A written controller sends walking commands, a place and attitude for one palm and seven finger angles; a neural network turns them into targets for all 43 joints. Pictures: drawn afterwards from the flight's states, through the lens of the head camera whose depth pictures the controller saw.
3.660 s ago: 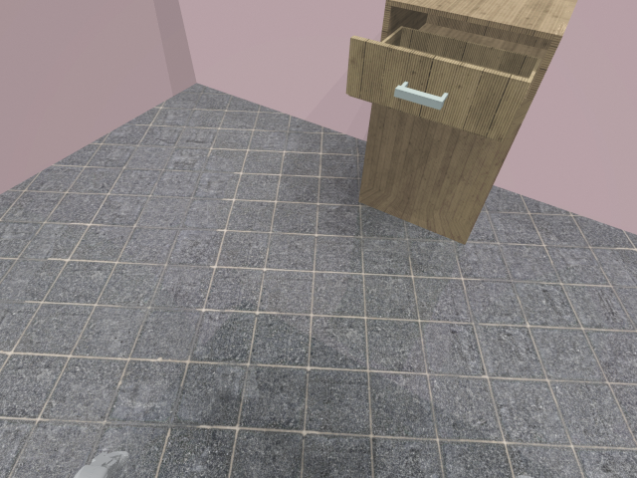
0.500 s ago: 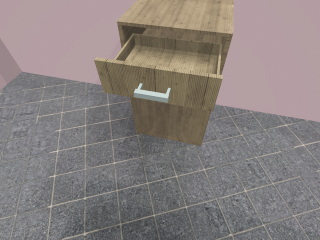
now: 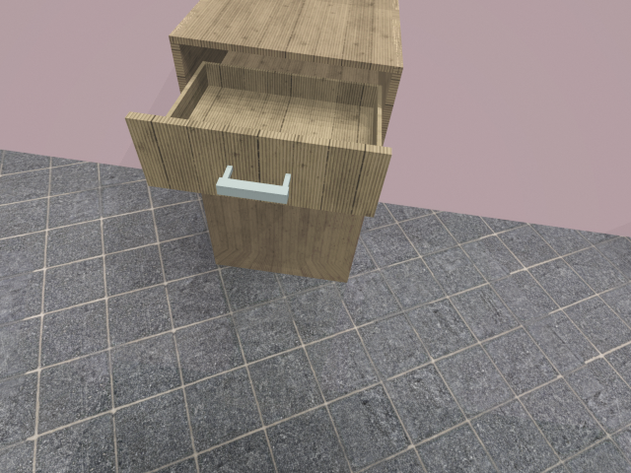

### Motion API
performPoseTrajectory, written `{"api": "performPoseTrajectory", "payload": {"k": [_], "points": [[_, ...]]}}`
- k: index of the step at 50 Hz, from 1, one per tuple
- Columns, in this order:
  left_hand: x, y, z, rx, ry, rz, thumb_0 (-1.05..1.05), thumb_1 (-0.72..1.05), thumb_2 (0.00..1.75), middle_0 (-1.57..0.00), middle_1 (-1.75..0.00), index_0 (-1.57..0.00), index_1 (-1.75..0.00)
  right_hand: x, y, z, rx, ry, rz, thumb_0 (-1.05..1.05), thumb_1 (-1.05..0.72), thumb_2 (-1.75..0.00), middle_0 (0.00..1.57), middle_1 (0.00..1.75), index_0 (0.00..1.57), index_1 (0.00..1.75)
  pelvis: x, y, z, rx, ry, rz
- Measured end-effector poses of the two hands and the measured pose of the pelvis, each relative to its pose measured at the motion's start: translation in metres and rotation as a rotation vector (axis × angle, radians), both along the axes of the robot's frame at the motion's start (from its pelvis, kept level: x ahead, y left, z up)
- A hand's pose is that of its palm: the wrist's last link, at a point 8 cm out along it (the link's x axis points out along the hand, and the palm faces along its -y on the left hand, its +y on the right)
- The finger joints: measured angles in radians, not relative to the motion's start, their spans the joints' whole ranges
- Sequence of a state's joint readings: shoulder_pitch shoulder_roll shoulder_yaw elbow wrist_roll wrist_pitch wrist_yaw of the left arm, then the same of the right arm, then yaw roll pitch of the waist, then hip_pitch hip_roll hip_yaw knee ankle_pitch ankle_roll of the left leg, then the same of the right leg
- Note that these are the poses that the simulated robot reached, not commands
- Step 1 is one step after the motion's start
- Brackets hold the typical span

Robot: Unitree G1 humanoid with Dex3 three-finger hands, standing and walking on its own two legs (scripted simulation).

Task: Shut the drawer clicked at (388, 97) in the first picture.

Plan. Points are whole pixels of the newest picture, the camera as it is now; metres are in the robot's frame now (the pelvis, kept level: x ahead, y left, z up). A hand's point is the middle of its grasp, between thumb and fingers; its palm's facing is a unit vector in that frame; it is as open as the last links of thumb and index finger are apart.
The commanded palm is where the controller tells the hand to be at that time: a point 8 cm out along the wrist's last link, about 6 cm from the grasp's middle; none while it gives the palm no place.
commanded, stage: take the last steps up to it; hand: left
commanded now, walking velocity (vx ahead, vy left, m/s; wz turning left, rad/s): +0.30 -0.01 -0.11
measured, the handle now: (255, 182) +0.59 +0.15 -0.01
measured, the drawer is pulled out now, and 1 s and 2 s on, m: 0.29 0.29 0.29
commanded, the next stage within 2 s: come to a stop and stand still in 0.94 s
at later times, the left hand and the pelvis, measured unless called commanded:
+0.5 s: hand (234, 438) +0.20 +0.12 -0.16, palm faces -0.12 -0.98 -0.15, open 7.4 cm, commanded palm none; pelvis +0.08 -0.03 +0.00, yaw -4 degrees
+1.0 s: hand out of the picture +0.14 +0.11 -0.17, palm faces +0.12 -0.98 -0.14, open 7.4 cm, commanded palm none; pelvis +0.21 -0.05 +0.01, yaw +0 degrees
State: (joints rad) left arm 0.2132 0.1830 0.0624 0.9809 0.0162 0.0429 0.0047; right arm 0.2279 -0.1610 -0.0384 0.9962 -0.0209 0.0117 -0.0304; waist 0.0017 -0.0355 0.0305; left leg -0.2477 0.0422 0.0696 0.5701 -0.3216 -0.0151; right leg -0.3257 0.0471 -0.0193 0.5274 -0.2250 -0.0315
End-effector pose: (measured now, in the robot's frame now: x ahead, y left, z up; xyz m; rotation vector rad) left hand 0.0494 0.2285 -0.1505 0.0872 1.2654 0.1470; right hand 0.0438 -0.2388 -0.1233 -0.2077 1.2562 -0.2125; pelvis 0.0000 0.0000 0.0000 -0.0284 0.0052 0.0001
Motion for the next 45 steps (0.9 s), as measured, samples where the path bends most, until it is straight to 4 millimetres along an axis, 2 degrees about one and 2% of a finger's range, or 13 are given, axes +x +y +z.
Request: {"api": "performPoseTrajectory", "payload": {"k": [6,10,14,17,21,26,28,30,33,37,41,45], "points": [[-0.001,0.017,0.008,-0.021,0.038,-0.030,0.01,0.90,0.89,-0.20,-0.30,-0.20,-0.29,-0.029,0.026,0.016,0.011,0.029,-0.032,0.01,-0.91,-0.90,0.20,0.30,0.20,0.30,0.010,0.012,0.015,-0.021,-0.001,-0.013],[0.008,0.024,0.013,-0.010,0.040,-0.040,0.01,0.90,0.89,-0.19,-0.30,-0.20,-0.29,-0.051,0.037,0.018,0.030,0.091,-0.070,0.01,-0.91,-0.90,0.20,0.30,0.20,0.30,0.021,0.014,0.019,-0.014,0.000,-0.027],[0.024,0.020,0.013,-0.001,0.061,-0.069,0.01,0.91,0.89,-0.19,-0.30,-0.20,-0.29,-0.074,0.044,0.015,0.057,0.160,-0.126,0.01,-0.91,-0.90,0.20,0.30,0.20,0.30,0.034,0.010,0.019,-0.003,-0.006,-0.043],[0.047,0.008,0.013,0.000,0.059,-0.102,0.01,0.91,0.89,-0.19,-0.30,-0.20,-0.29,-0.092,0.048,0.013,0.085,0.224,-0.170,0.01,-0.91,-0.90,0.20,0.30,0.20,0.30,0.044,0.003,0.017,0.007,-0.011,-0.054],[0.092,-0.019,0.015,-0.003,0.021,-0.154,0.01,0.91,0.89,-0.19,-0.30,-0.20,-0.29,-0.112,0.046,0.008,0.129,0.318,-0.225,0.01,-0.91,-0.90,0.20,0.30,0.20,0.30,0.061,-0.012,0.013,0.022,-0.011,-0.065],[0.157,-0.061,0.015,0.005,-0.091,-0.190,0.01,0.91,0.89,-0.19,-0.30,-0.20,-0.29,-0.114,0.028,-0.007,0.184,0.421,-0.256,0.01,-0.91,-0.90,0.20,0.30,0.20,0.30,0.091,-0.040,-0.002,0.045,-0.007,-0.059],[0.172,-0.074,0.015,0.011,-0.142,-0.172,0.01,0.90,0.89,-0.19,-0.30,-0.20,-0.29,-0.101,0.014,-0.014,0.195,0.440,-0.239,0.01,-0.91,-0.90,0.20,0.30,0.20,0.30,0.100,-0.051,-0.006,0.037,-0.014,-0.044],[0.174,-0.081,0.019,0.011,-0.157,-0.139,0.01,0.90,0.89,-0.19,-0.30,-0.20,-0.29,-0.075,-0.003,-0.017,0.185,0.416,-0.210,0.01,-0.91,-0.90,0.20,0.30,0.20,0.30,0.109,-0.058,-0.003,0.034,-0.025,-0.025],[0.173,-0.079,0.029,0.037,-0.174,-0.048,-0.02,0.93,0.89,-0.20,-0.30,-0.20,-0.30,-0.018,-0.031,-0.016,0.149,0.316,-0.158,0.01,-0.91,-0.90,0.20,0.30,0.20,0.30,0.124,-0.066,0.005,0.031,-0.027,-0.011],[0.163,-0.068,0.035,0.082,-0.125,-0.030,-0.04,0.95,0.89,-0.20,-0.30,-0.20,-0.29,0.066,-0.058,-0.014,0.105,0.154,-0.092,0.01,-0.91,-0.90,0.20,0.30,0.19,0.30,0.143,-0.071,0.012,0.023,-0.021,0.002],[0.140,-0.068,0.030,0.072,-0.015,-0.013,-0.02,0.94,0.89,-0.19,-0.30,-0.20,-0.29,0.140,-0.067,-0.009,0.086,0.020,-0.040,0.01,-0.91,-0.90,0.19,0.30,0.19,0.30,0.162,-0.070,0.013,0.014,-0.017,0.003],[0.113,-0.071,0.022,0.032,0.098,0.027,-0.01,0.92,0.89,-0.19,-0.30,-0.20,-0.29,0.202,-0.059,-0.002,0.083,-0.055,0.023,0.00,-0.91,-0.90,0.19,0.30,0.19,0.30,0.182,-0.063,0.013,0.007,-0.015,0.004]]}}
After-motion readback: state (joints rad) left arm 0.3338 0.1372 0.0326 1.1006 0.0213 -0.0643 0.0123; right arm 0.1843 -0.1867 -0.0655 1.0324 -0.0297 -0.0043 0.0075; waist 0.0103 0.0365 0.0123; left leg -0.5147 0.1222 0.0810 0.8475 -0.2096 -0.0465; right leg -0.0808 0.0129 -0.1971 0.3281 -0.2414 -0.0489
